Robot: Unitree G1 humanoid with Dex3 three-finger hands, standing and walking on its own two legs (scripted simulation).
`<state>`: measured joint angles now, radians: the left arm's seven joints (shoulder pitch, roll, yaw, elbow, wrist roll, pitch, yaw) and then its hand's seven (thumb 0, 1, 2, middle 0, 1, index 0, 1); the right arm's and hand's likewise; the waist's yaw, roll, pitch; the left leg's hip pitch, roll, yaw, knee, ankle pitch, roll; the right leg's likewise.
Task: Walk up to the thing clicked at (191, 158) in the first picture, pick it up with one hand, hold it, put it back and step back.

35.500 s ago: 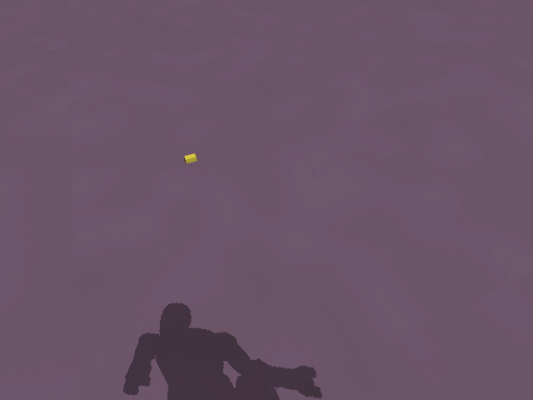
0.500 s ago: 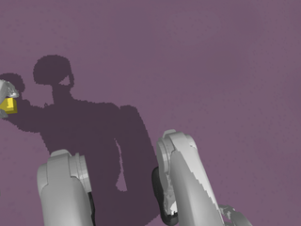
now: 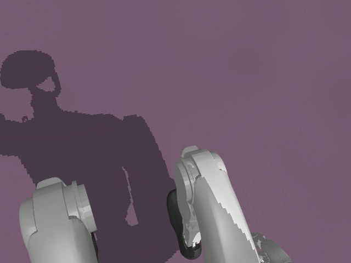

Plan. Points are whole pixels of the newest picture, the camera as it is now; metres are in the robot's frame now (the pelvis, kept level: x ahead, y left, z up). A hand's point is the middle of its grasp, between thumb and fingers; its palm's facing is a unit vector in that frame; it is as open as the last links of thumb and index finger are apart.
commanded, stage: rest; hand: left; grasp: from above
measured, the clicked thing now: out of the picture +0.44 +0.36 -0.25
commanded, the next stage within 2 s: open in 0.96 s
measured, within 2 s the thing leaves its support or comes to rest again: rests again in 0.70 s
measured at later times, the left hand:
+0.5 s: hand out of the picture +0.43 +0.34 -0.23, palm faces -0.46 -0.12 -0.88, open 6.5 cm
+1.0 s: hand out of the picture +0.43 +0.34 -0.24, palm faces -0.45 -0.12 -0.88, open 6.5 cm
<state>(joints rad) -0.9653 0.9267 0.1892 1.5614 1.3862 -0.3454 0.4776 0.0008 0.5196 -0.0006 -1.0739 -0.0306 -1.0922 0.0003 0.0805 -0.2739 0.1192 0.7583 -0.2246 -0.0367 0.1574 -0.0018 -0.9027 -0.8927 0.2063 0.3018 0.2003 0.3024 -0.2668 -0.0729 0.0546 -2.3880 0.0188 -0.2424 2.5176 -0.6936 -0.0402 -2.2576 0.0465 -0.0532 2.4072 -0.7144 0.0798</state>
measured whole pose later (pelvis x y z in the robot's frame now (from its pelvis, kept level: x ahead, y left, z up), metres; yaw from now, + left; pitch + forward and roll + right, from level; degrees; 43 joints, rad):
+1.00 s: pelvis +0.00 +0.01 -0.01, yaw -3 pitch +27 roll -14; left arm -0.98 1.03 0.16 1.71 1.39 -0.34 0.61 0.00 0.52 0.00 -1.07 -0.03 -1.09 -0.01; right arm 0.03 -0.31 0.25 0.73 -0.30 -0.13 0.21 0.00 -0.90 -0.90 0.21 0.30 0.20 0.30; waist -0.32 -0.13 0.13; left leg -2.37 0.02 -0.31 2.60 -0.72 -0.04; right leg -2.23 0.08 -0.10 2.43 -0.70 0.08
